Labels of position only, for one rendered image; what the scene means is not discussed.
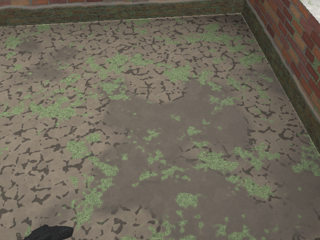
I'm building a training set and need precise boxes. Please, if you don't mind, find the robot left hand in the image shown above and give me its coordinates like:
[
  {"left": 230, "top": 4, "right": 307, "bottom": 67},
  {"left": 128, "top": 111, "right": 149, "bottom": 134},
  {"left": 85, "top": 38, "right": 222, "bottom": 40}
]
[{"left": 22, "top": 224, "right": 74, "bottom": 240}]

